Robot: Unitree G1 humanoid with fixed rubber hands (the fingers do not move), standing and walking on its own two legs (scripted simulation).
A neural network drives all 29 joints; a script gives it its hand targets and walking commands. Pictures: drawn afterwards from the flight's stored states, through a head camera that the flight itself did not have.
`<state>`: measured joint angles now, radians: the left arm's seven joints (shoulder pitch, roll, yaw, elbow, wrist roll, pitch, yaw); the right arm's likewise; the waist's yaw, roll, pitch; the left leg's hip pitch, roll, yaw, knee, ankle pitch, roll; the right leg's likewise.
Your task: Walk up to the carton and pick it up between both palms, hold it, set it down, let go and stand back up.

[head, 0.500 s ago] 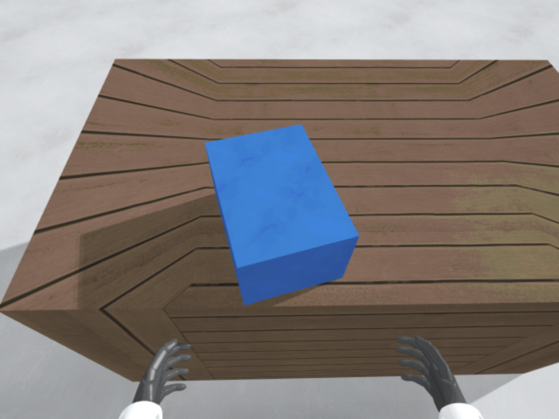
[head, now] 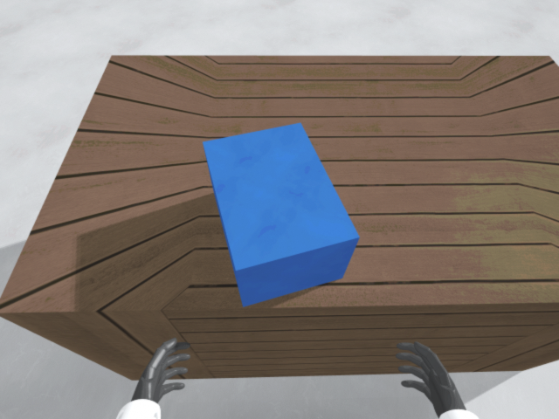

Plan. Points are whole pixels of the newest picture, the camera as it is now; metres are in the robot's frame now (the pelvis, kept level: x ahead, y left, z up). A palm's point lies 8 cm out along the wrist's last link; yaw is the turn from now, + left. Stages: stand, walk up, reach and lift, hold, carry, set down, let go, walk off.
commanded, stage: let go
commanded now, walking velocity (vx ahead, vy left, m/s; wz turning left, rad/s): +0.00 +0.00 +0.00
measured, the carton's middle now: (273, 210) +0.45 +0.03 -0.03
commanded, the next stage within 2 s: stand in 0.26 s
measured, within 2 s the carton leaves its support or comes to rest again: neither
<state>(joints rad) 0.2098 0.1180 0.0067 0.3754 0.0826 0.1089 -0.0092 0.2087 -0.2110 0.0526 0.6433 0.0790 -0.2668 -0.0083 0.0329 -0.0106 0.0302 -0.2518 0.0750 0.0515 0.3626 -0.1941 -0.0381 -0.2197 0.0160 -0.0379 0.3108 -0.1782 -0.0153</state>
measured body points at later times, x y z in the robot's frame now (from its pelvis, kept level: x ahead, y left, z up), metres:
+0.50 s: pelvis +0.00 +0.00 +0.00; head +0.02 +0.01 +0.45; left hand +0.15 +0.24 -0.10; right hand +0.17 -0.26 -0.09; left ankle -0.01 +0.14 -0.75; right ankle -0.02 -0.11 -0.75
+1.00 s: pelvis -0.01 +0.00 +0.00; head +0.00 +0.01 +0.45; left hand +0.12 +0.26 -0.11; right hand +0.16 -0.27 -0.08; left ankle -0.01 +0.14 -0.75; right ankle -0.02 -0.11 -0.75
